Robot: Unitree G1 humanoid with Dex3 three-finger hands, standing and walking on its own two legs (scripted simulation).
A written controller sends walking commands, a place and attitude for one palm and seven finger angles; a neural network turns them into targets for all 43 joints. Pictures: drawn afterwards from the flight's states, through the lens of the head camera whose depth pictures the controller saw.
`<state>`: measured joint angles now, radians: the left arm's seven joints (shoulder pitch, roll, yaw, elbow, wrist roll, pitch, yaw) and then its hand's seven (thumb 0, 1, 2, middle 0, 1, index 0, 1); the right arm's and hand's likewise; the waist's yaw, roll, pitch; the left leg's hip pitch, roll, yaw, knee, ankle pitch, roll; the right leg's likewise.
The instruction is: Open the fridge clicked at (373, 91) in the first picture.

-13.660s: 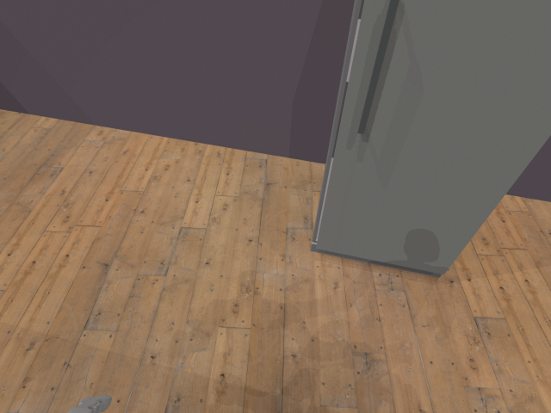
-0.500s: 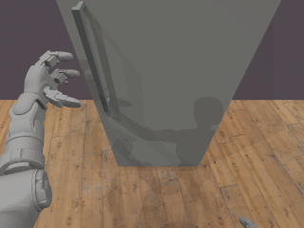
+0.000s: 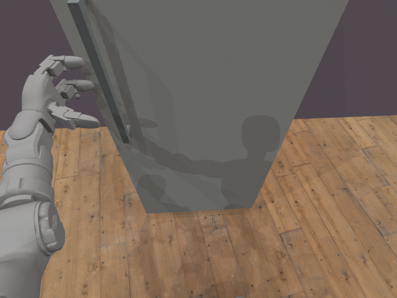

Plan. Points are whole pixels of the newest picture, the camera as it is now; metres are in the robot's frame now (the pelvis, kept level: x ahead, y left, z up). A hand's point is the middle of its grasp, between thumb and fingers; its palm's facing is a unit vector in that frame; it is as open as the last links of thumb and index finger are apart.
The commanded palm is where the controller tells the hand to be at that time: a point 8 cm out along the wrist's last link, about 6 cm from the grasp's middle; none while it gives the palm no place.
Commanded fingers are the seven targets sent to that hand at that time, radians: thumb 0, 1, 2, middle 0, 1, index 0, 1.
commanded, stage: move the hooked fingers beside the handle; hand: left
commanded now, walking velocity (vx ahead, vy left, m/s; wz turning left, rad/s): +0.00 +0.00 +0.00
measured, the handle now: (109, 84) +0.52 +0.18 +0.14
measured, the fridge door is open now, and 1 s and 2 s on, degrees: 0 0 0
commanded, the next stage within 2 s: feel for the door with the fingertips in 0.58 s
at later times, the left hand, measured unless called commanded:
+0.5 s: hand (75, 98) +0.46 +0.23 +0.15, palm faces +0.01 -1.00 +0.00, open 13.9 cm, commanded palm +0.44 +0.28 +0.15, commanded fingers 0.00 -0.50 0.30 -0.30 -1.20 -0.30 -1.20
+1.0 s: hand (87, 99) +0.46 +0.21 +0.15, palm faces +0.00 -1.00 +0.02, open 13.9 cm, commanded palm +0.44 +0.26 +0.15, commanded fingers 0.00 -0.50 0.30 -0.30 -1.20 -0.30 -1.20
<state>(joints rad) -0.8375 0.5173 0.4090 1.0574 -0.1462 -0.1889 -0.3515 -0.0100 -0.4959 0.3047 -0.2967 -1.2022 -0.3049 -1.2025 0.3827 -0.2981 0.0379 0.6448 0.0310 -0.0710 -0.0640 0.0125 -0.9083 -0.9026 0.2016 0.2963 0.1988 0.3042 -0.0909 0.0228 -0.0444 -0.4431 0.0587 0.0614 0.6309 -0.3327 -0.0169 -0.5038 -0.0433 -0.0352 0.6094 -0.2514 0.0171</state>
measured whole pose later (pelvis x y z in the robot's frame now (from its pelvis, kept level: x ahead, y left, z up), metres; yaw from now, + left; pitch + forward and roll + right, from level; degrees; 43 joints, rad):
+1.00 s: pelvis +0.01 +0.01 +0.00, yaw +0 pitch +9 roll -1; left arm -0.77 0.43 0.35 0.92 -0.17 -0.12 -0.30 -0.01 -0.50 0.30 -0.30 -1.20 -0.30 -1.20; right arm 0.37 -0.28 0.03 0.62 0.03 -0.04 -0.04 0.01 -0.91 -0.90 0.20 0.30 0.20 0.30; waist -0.08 0.02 -0.07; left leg -0.44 0.06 0.05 0.66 -0.36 -0.01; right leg -0.49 -0.04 -0.04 0.61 -0.27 0.02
